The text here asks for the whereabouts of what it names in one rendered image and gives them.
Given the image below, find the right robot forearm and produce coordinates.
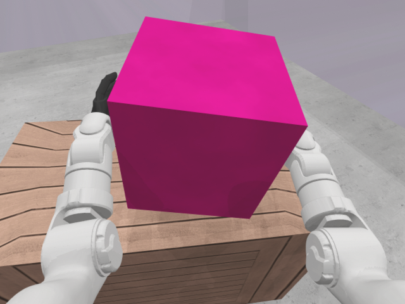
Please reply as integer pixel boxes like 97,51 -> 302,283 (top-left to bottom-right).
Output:
284,130 -> 388,272

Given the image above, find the robot right upper arm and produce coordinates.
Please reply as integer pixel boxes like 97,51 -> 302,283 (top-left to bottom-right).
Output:
306,227 -> 405,304

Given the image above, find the left robot forearm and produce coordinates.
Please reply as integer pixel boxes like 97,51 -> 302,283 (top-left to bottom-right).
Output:
40,112 -> 115,277

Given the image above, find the pedestal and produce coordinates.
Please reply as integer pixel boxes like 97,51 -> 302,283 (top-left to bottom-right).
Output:
0,120 -> 311,304

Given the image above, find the carton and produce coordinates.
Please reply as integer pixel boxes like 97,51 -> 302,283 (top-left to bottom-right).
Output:
107,16 -> 308,219

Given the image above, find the robot left upper arm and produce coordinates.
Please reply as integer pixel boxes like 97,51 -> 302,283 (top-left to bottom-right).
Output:
6,218 -> 123,304

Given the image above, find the left robot hand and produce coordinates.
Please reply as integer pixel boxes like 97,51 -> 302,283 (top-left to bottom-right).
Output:
91,72 -> 117,116

